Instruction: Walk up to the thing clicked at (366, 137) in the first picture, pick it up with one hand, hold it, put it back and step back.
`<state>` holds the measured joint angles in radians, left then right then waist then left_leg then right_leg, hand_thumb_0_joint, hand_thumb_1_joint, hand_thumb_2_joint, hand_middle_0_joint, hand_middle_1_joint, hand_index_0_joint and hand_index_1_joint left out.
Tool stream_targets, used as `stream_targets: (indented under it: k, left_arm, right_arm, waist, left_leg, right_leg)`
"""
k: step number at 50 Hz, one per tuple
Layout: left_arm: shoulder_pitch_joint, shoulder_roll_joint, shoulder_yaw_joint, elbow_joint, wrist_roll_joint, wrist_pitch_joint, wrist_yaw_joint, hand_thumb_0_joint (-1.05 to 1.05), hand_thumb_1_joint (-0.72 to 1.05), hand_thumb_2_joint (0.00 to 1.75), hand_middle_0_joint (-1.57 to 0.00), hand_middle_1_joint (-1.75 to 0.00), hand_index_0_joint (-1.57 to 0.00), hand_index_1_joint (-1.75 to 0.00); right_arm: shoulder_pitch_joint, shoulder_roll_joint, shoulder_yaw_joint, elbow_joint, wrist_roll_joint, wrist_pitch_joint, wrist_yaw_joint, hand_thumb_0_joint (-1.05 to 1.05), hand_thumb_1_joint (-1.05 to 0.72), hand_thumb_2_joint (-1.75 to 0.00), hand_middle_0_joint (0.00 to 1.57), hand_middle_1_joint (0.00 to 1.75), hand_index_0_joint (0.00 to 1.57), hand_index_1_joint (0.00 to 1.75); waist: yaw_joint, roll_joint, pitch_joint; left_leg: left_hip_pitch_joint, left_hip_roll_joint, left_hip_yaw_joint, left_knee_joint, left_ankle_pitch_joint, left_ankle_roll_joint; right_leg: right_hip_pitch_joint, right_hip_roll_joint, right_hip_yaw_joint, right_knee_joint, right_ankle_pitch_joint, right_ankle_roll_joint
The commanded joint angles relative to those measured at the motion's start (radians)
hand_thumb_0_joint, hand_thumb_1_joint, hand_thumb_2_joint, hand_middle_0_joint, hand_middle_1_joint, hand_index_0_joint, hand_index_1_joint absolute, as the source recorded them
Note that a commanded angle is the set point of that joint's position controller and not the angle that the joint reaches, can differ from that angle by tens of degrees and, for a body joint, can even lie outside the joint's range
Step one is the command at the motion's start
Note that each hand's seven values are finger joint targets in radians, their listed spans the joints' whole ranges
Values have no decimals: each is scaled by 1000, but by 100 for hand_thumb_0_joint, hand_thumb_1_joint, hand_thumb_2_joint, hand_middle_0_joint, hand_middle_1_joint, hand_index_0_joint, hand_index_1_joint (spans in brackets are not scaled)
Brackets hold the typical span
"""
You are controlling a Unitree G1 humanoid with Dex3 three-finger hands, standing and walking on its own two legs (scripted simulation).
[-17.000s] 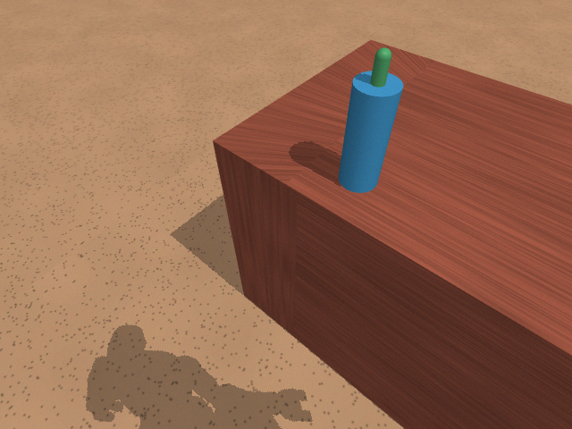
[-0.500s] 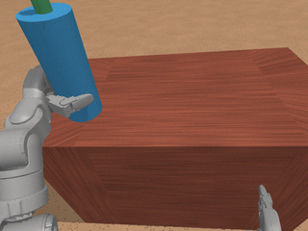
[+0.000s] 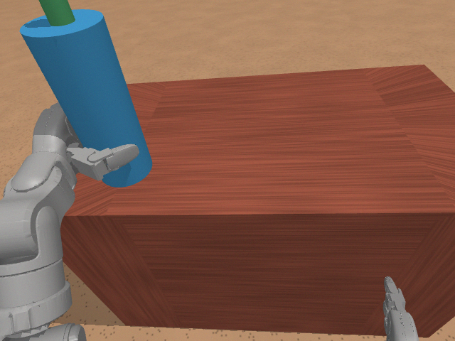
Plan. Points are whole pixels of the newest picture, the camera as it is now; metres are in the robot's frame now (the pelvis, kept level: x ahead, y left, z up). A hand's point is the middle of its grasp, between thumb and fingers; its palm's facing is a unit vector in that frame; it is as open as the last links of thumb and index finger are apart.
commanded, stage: hold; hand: left
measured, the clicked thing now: (93, 91) +0.33 +0.16 +0.33
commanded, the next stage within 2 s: crouch in 1.78 s
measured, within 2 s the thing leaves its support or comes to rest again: neither
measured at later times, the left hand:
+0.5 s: hand (103, 126) +0.33 +0.17 +0.28, palm faces +0.12 -0.99 -0.04, open 11.1 cm
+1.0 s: hand (90, 134) +0.32 +0.18 +0.28, palm faces +0.14 -0.99 -0.09, open 11.2 cm
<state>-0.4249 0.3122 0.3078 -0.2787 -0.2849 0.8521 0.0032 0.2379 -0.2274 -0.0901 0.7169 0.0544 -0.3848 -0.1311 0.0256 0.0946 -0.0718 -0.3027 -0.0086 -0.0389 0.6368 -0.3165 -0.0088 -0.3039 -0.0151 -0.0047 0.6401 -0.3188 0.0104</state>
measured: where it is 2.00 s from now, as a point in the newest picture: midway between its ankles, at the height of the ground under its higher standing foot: outside the picture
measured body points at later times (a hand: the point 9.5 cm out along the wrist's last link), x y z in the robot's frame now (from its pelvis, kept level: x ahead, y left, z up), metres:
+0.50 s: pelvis +0.00 +0.00 +0.00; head -0.04 -0.03 +0.45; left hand +0.32 +0.22 +0.28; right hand +0.17 -0.26 -0.07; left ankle +0.01 +0.13 -0.72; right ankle +0.01 -0.12 -0.72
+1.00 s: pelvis +0.00 +0.01 +0.00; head -0.04 -0.03 +0.45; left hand +0.30 +0.24 +0.28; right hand +0.18 -0.24 -0.07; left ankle +0.01 +0.13 -0.72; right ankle +0.01 -0.12 -0.72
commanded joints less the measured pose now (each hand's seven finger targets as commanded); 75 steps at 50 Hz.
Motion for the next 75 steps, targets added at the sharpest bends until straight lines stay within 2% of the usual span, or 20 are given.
stream_targets:
  k: [1, 6, 17, 22, 24, 25, 27, 37, 40, 49, 51, 54, 55, 62, 66, 67, 70, 73, 74, 75]
  left_arm:
    - [-572, 248, 139, -323, -14, -158, 6, 0, -1, 131, -125, -147, -127, -148]
    - [-616, 244, 93, -373, -7, -160, -16, 0, -3, 129, -127, -147, -129, -148]
    - [-649, 286, 160, -270, -30, -133, -6, 0, -3, 131, -127, -149, -129, -150]
    - [-658, 259, 135, -212, -23, -123, 5, 0, -1, 134, -129, -151, -131, -152]
    - [-673, 211, 87, -224, -16, -134, 1, 0, 1, 133, -128, -150, -130, -150]
    - [-666, 265, 142, -216, -17, -137, 5, 0, 0, 133, -129, -150, -131, -151]
    - [-659, 262, 119, -257, -7, -138, 2, 0, 0, 134, -130, -152, -132, -152]
    - [-663, 331, 187, -350, -8, -166, 9, 0, -6, 133, -128, -151, -131, -152]
    - [-619, 261, 143, -315, -16, -160, -3, 0, -4, 135, -128, -152, -130, -153]
    - [-691, 268, 92, -343, -5, -122, -30, 0, -4, 135, -128, -151, -131, -152]
    - [-705, 270, 103, -307, -9, -117, -30, 0, -4, 134, -127, -150, -130, -151]
    - [-718, 298, 145, -253, -28, -102, -24, 0, -3, 135, -126, -150, -129, -151]
    - [-730, 274, 127, -247, -26, -99, -20, 0, -4, 134, -125, -149, -128, -150]
    - [-752, 313, 166, -145, -16, -99, 16, 0, 0, 138, -127, -152, -129, -153]
    - [-766, 271, 119, -153, -3, -124, 24, 0, -1, 135, -125, -150, -128, -150]
    - [-756, 340, 170, -157, 4, -130, 29, 0, -4, 135, -126, -150, -129, -151]
    - [-725, 253, 109, -167, 9, -149, 16, 0, -4, 132, -126, -148, -128, -149]
    - [-723, 309, 140, -282, 13, -177, 5, 0, -8, 132, -125, -149, -128, -149]
    - [-719, 283, 109, -325, 13, -181, -1, 0, -9, 130, -125, -148, -127, -149]
    - [-700, 322, 150, -327, 11, -184, -3, 0, -10, 130, -125, -148, -128, -148]
  right_arm:
    - [-145, -87, -14, -148, -6, -60, -8, 0, 51, -6, 5, 5, 5, 5]
    - [-161, -92, -13, -142, -3, -70, -9, 0, 51, -6, 5, 5, 5, 5]
    - [-154, -115, -40, -117, 0, -90, -26, 0, 52, -6, 5, 5, 5, 5]
    - [-157, -116, -38, -128, 5, -86, -24, 0, 52, -6, 5, 5, 5, 5]
    - [-181, -74, -3, -147, 7, -87, -13, 0, 52, -6, 5, 5, 5, 5]
    - [-157, -134, -60, -136, 4, -83, -18, 0, 52, -6, 5, 5, 5, 5]
    - [-164, -117, -36, -166, 7, -82, -9, 0, 52, -6, 5, 5, 5, 5]
    - [-157, -107, -43, -126, -2, -84, -11, 0, 51, -6, 5, 5, 5, 5]
    - [-190, -95, -27, -152, -3, -100, -17, 0, 51, -7, 5, 5, 5, 5]
    - [-182, -118, -37, -112, -2, -111, -17, 0, 51, -6, 5, 5, 5, 5]
    - [-207, -99, -17, -132, 0, -115, -19, 0, 52, -6, 5, 5, 5, 5]
    - [-152, -141, -63, -89, 0, -114, -27, 0, 52, -6, 5, 5, 5, 5]
    - [-204, -104, -21, -142, 3, -121, -20, 0, 52, -6, 5, 5, 5, 5]
    - [-141, -127, -58, -133, 13, -99, -7, 0, 52, -6, 5, 5, 5, 5]
    - [-201, -104, -32, -196, 16, -101, 8, 0, 52, -6, 5, 5, 5, 5]
    - [-142, -109, -45, -113, 14, -89, 8, 0, 52, -6, 5, 5, 5, 5]
    - [-201, -106, -36, -220, 13, -100, 10, 0, 52, -6, 5, 5, 5, 5]
    - [-139, -96, -32, -175, 10, -90, 14, 0, 52, -6, 5, 5, 5, 5]
    - [-184, -95, -22, -231, 11, -99, 14, 0, 51, -6, 5, 5, 5, 5]
    - [-156, -113, -46, -198, 8, -97, 8, 0, 51, -6, 5, 5, 5, 5]
  waist:
    - [18, -41, -308]
    - [4, -16, -296]
    - [2, -72, -264]
    - [7, -71, -254]
    - [21, -48, -270]
    - [18, -67, -293]
    - [26, -41, -321]
    - [28, -24, -305]
    - [11, -36, -313]
    - [-10, 7, -289]
    - [-6, -27, -277]
    - [-15, -55, -277]
    - [5, -57, -291]
    - [11, -80, -298]
    - [26, -61, -304]
    - [33, -45, -299]
    - [22, -44, -328]
    - [22, -26, -352]
    - [21, -4, -366]
    - [17, -21, -365]
  left_leg:
    - [132, -29, 34, -64, 204, 25]
    - [145, -31, 33, -64, 189, 27]
    - [128, -28, 28, -64, 181, 30]
    - [129, -27, 28, -75, 158, 26]
    - [120, -27, 29, -75, 188, 21]
    - [130, -24, 24, -72, 185, 22]
    - [135, -26, 28, -66, 219, 22]
    - [125, -17, 20, -66, 224, 18]
    - [139, -16, 22, -59, 233, 21]
    - [173, -10, 6, -81, 183, 16]
    - [154, -11, 5, -83, 186, 19]
    - [148, -17, 14, -78, 172, 24]
    - [136, -22, 19, -75, 199, 24]
    - [131, -23, 22, -76, 187, 24]
    - [103, -28, 32, -70, 206, 25]
    - [90, -34, 37, -72, 174, 27]
    - [120, -23, 32, -68, 207, 23]
    - [144, -18, 26, -65, 219, 22]
    - [156, -19, 28, -63, 229, 20]
    - [155, -18, 28, -60, 228, 23]
  right_leg:
    - [50, 4, -35, -105, 199, 3]
    - [28, 7, -36, -109, 190, 4]
    - [15, 9, -41, -106, 181, 7]
    - [0, 12, -43, -106, 155, 3]
    - [10, 14, -48, -100, 179, -3]
    - [19, 14, -47, -99, 173, -2]
    - [43, 11, -45, -95, 203, -5]
    - [46, 18, -45, -91, 201, -4]
    - [38, 21, -48, -85, 219, -2]
    - [-10, 24, -51, -92, 175, -5]
    - [-4, 25, -55, -100, 182, -2]
    - [-6, 20, -50, -104, 170, 1]
    - [17, 19, -53, -103, 192, -1]
    - [21, 13, -47, -101, 178, -2]
    - [44, 9, -45, -102, 199, -2]
    - [38, 5, -37, -107, 169, -1]
    - [41, 13, -46, -97, 194, -6]
    - [42, 16, -49, -94, 200, -7]
    - [41, 18, -50, -91, 207, -9]
    - [45, 18, -50, -94, 208, -5]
